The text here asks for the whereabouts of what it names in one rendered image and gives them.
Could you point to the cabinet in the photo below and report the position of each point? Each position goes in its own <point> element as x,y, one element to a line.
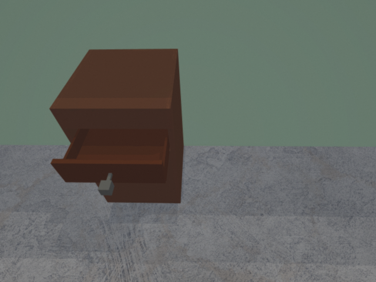
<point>128,89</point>

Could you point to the drawer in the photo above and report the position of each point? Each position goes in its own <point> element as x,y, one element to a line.
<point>131,155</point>

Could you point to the handle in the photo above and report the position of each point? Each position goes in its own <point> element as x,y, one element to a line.
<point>106,186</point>

